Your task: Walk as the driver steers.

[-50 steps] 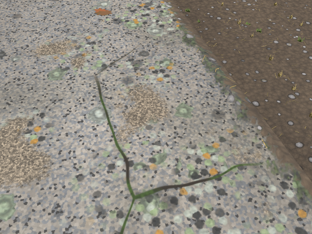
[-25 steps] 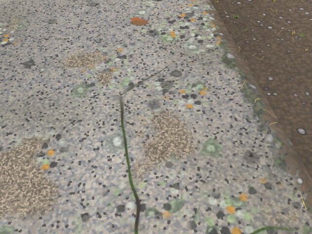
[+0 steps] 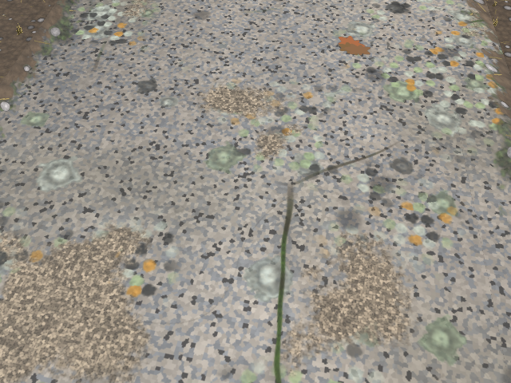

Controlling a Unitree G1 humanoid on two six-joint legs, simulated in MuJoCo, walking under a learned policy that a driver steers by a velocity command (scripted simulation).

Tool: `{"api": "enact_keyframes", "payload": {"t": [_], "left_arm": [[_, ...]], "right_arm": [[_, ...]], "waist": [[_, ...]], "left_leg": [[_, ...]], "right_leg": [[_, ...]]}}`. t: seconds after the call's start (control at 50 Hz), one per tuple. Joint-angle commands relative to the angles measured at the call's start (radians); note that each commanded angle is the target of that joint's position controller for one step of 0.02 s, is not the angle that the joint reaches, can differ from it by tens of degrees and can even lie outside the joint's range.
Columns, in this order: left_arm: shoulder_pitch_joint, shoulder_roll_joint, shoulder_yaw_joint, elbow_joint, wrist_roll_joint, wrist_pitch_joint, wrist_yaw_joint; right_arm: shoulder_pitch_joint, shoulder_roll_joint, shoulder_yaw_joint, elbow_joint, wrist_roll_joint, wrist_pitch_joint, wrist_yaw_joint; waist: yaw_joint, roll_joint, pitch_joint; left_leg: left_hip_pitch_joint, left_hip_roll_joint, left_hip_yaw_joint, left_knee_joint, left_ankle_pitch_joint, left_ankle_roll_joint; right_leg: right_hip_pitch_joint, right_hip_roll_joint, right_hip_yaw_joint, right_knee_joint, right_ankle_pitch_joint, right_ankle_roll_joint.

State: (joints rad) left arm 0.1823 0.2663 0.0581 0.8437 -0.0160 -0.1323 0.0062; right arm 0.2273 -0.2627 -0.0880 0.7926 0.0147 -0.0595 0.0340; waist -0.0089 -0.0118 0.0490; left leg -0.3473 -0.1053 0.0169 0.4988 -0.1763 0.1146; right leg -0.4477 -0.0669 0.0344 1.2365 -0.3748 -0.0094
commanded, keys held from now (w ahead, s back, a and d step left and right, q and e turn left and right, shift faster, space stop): w+q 0.50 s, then w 0.38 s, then w+e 0.12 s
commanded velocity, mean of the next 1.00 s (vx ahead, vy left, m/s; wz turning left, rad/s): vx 0.50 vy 0.00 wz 0.40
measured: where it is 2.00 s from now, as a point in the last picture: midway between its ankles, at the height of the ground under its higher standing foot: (193, 199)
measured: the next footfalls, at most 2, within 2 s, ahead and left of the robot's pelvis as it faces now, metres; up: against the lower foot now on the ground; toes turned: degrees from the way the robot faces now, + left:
right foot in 0.36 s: +0.40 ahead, -0.11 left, +0.00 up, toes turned +16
left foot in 0.86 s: +0.54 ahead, +0.23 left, +0.00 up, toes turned +26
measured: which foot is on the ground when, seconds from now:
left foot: down 0.00-0.38, up 0.40-0.84, down 0.86-1.00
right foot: up 0.00-0.34, down 0.36-0.88, up 0.90-1.00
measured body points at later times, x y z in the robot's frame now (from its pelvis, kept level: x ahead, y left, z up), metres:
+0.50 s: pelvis +0.28 -0.03 +0.00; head +0.31 -0.03 +0.45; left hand +0.36 +0.27 -0.09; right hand +0.45 -0.28 -0.11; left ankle +0.17 +0.07 -0.64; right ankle +0.36 -0.12 -0.73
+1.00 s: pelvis +0.50 +0.11 +0.01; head +0.52 +0.14 +0.45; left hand +0.45 +0.40 -0.13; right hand +0.74 -0.06 -0.09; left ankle +0.50 +0.21 -0.73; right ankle +0.49 -0.06 -0.64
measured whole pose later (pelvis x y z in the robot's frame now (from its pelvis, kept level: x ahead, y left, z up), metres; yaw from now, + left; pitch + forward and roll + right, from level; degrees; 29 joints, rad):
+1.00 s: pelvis +0.50 +0.11 +0.01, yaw +23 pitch +2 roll +0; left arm 0.29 0.30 0.05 0.87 -0.03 -0.08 -0.01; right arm 0.19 -0.25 -0.05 0.70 0.00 -0.07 0.03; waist 0.02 -0.03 0.02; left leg -0.33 -0.01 0.06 0.48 -0.19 0.05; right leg -0.45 -0.08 0.02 1.16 -0.37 -0.02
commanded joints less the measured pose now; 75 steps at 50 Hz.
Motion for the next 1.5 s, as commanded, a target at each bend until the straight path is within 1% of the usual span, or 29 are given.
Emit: {"api": "enact_keyframes", "payload": {"t": [0.02,0.1,0.24,0.3,0.34,0.36,0.38,0.4,0.42,0.44,0.48,0.58,0.78,0.82,0.86,0.88,0.9,0.92,0.94,1.0,1.12,1.3,1.38,1.4,1.42,1.44,1.46,1.48,1.5], "left_arm": [[0.029,0.111,0.035,-0.077,0.022,0.005,0.004],[-0.109,0.072,0.024,-0.135,0.035,0.022,0.012],[-0.3,0.072,0.015,-0.215,0.012,0.002,-0.018],[-0.279,0.105,0.027,-0.224,0.009,-0.016,-0.03],[-0.129,0.14,0.047,-0.191,0.014,-0.026,-0.024],[0.022,0.185,0.062,-0.173,0.032,-0.029,-0.016],[0.177,0.263,0.085,-0.149,0.049,-0.018,-0.009],[0.187,0.21,0.072,-0.137,0.023,-0.008,-0.017],[0.134,0.129,0.051,-0.154,0.012,0.002,-0.013],[0.081,0.102,0.04,-0.163,0.016,0.014,-0.009],[0.016,0.071,0.026,-0.152,0.028,0.019,-0.011],[0.047,0.116,0.041,-0.096,0.022,-0.003,-0.024],[0.169,0.197,0.05,-0.01,-0.017,0.043,-0.02],[0.157,0.214,0.051,0.002,-0.023,0.056,-0.016],[0.154,0.175,0.031,0.003,-0.015,0.059,-0.008],[0.2,0.085,-0.003,-0.041,0.014,0.045,-0.012],[0.222,0.061,-0.015,-0.033,0.005,0.023,-0.016],[0.154,0.153,0.012,-0.044,-0.029,0.014,-0.023],[0.093,0.153,0.012,-0.062,-0.038,0.015,-0.024],[0.113,0.12,0.019,-0.043,-0.014,0.056,-0.018],[0.048,0.074,0.019,-0.065,-0.008,0.084,-0.014],[-0.192,0.042,-0.003,-0.188,-0.002,0.077,-0.07],[-0.009,0.122,0.04,-0.184,-0.007,0.085,-0.076],[0.151,0.182,0.073,-0.146,-0.008,0.087,-0.062],[0.258,0.283,0.1,-0.127,-0.008,0.097,-0.037],[0.206,0.327,0.098,-0.16,-0.007,0.085,-0.041],[0.229,0.239,0.075,-0.164,-0.003,0.078,-0.047],[0.196,0.195,0.064,-0.162,-0.002,0.07,-0.044],[0.13,0.17,0.055,-0.172,-0.004,0.066,-0.044]], "right_arm": [[-0.018,-0.099,-0.017,-0.086,0.0,-0.024,-0.013],[0.063,-0.15,-0.029,-0.074,0.004,-0.022,-0.04],[0.163,-0.143,-0.026,-0.054,0.014,-0.002,-0.051],[0.156,-0.148,-0.029,-0.06,0.013,0.009,-0.061],[0.111,-0.132,-0.024,-0.08,0.011,0.013,-0.06],[0.08,-0.088,-0.006,-0.106,0.0,0.008,-0.053],[0.199,-0.031,0.011,-0.122,0.016,0.0,-0.053],[0.247,-0.075,0.015,-0.124,0.024,-0.005,-0.053],[0.177,-0.157,-0.006,-0.116,0.029,0.001,-0.051],[0.099,-0.168,-0.009,-0.131,0.018,0.009,-0.05],[0.051,-0.134,-0.014,-0.15,0.004,0.015,-0.043],[0.032,-0.056,0.006,-0.169,0.004,0.026,-0.04],[-0.243,-0.057,0.028,-0.243,0.01,-0.01,0.005],[-0.188,-0.087,0.014,-0.236,0.003,-0.013,0.006],[0.088,-0.176,-0.033,-0.152,-0.008,-0.01,-0.008],[0.233,-0.289,-0.057,-0.137,-0.029,-0.005,-0.022],[0.248,-0.273,-0.048,-0.13,-0.013,-0.005,-0.021],[0.206,-0.203,-0.026,-0.13,-0.014,-0.01,-0.018],[0.145,-0.163,-0.012,-0.133,-0.012,-0.012,-0.017],[0.001,-0.088,0.007,-0.128,-0.02,-0.034,-0.009],[0.024,-0.109,-0.007,-0.064,-0.036,-0.062,-0.031],[0.111,-0.17,-0.026,0.009,-0.006,-0.022,-0.052],[0.069,-0.222,-0.037,0.0,0.002,0.011,-0.068],[0.06,-0.216,-0.032,-0.005,0.006,0.012,-0.071],[0.096,-0.138,-0.004,-0.03,-0.028,-0.002,-0.069],[0.158,-0.046,0.029,-0.077,-0.026,-0.039,-0.051],[0.035,-0.146,0.009,-0.089,0.009,-0.076,-0.034],[-0.033,-0.153,0.009,-0.114,0.032,-0.09,-0.028],[-0.042,-0.137,0.012,-0.109,0.014,-0.094,-0.035]], "waist": [[0.04,0.008,-0.108],[0.003,0.041,-0.062],[-0.075,0.108,-0.048],[-0.051,0.134,-0.056],[0.033,0.153,-0.119],[0.106,0.105,-0.245],[0.098,-0.144,-0.416],[0.078,-0.299,-0.43],[0.092,-0.167,-0.276],[0.086,-0.074,-0.167],[0.035,-0.055,-0.057],[0.012,-0.058,-0.04],[0.085,-0.076,0.006],[0.032,-0.094,-0.027],[-0.105,-0.057,-0.203],[-0.12,0.149,-0.361],[-0.105,0.268,-0.462],[-0.116,0.169,-0.334],[-0.091,0.137,-0.225],[0.008,0.128,-0.093],[0.017,0.073,-0.026],[-0.067,0.054,0.05],[0.062,0.112,-0.095],[0.147,0.084,-0.179],[0.151,-0.108,-0.271],[0.054,-0.271,-0.413],[0.135,-0.115,-0.41],[0.124,-0.08,-0.273],[0.069,0.022,-0.176]], "left_leg": [[0.183,0.273,-0.372,-0.271,0.261,0.199],[0.113,0.215,-0.281,-0.278,0.331,0.168],[0.189,0.211,-0.354,-0.191,0.162,0.101],[0.266,0.243,-0.441,-0.109,0.176,0.088],[0.245,0.196,-0.434,0.015,0.306,0.053],[0.134,0.145,-0.375,0.239,0.269,0.018],[-0.215,0.004,-0.236,0.592,-0.055,-0.065],[-0.4,0.031,-0.226,0.764,-0.417,-0.078],[-0.466,0.091,-0.23,0.845,-0.34,-0.086],[-0.451,0.13,-0.181,0.845,-0.256,-0.091],[-0.382,0.189,-0.162,0.755,-0.17,-0.087],[-0.355,0.21,-0.141,0.581,-0.065,-0.099],[-0.257,0.17,-0.01,0.095,0.082,-0.072],[-0.141,0.132,0.021,0.031,0.033,-0.037],[0.295,0.126,0.007,0.002,0.1,0.023],[0.681,0.4,-0.389,0.01,0.086,0.153],[0.762,0.529,-0.732,-0.15,-0.002,0.245],[0.66,0.499,-0.619,-0.167,-0.042,0.198],[0.526,0.456,-0.46,-0.18,-0.011,0.158],[0.226,0.361,-0.232,-0.299,0.069,0.103],[0.214,0.348,-0.016,-0.369,0.246,0.086],[0.433,0.398,0.136,-0.301,0.364,0.032],[0.45,0.378,0.194,0.047,0.941,-0.021],[0.335,0.333,0.215,0.276,0.866,-0.058],[0.046,0.263,0.211,0.609,0.296,-0.103],[-0.331,0.04,0.015,0.927,-0.411,-0.153],[-0.439,0.098,-0.137,0.957,-0.367,-0.124],[-0.477,0.138,-0.12,0.904,-0.288,-0.1],[-0.435,0.184,-0.113,0.805,-0.217,-0.097]], "right_leg": [[-0.17,-0.065,0.045,-0.102,0.079,0.021],[-0.192,-0.024,0.011,-0.359,0.278,0.064],[-0.116,0.063,0.023,-0.714,0.451,0.04],[-0.065,0.077,0.038,-0.771,0.341,0.011],[0.152,0.081,0.014,-0.829,0.334,-0.036],[0.415,-0.041,0.112,-0.789,0.342,-0.099],[0.823,-0.276,0.482,-0.801,0.216,-0.252],[0.867,-0.376,0.754,-0.895,0.027,-0.29],[0.735,-0.343,0.641,-0.918,-0.073,-0.246],[0.584,-0.299,0.491,-0.938,-0.014,-0.206],[0.366,-0.216,0.306,-1.003,0.146,-0.175],[0.29,-0.187,0.119,-1.088,0.356,-0.215],[0.434,-0.204,-0.009,-1.045,0.438,-0.165],[0.463,-0.21,-0.025,-0.953,0.619,-0.143],[0.321,-0.126,-0.117,-0.605,0.741,-0.079],[-0.045,-0.016,-0.151,-0.206,0.355,-0.012],[-0.251,0.08,-0.009,0.016,-0.204,0.002],[-0.348,0.024,0.059,0.095,-0.174,-0.012],[-0.357,-0.019,0.04,0.068,-0.091,-0.023],[-0.207,-0.086,0.05,-0.063,0.089,-0.006],[-0.283,-0.055,0.097,-0.239,0.339,0.026],[-0.309,-0.022,-0.051,-0.583,0.359,-0.039],[0.008,0.111,-0.164,-0.61,0.184,-0.124],[0.263,0.142,-0.141,-0.682,0.253,-0.164],[0.564,-0.06,0.171,-0.683,0.332,-0.235],[0.842,-0.272,0.771,-0.862,0.144,-0.45],[0.839,-0.261,0.746,-0.938,0.093,-0.397],[0.721,-0.226,0.593,-0.936,0.137,-0.354],[0.555,-0.18,0.474,-0.939,0.24,-0.317]]}}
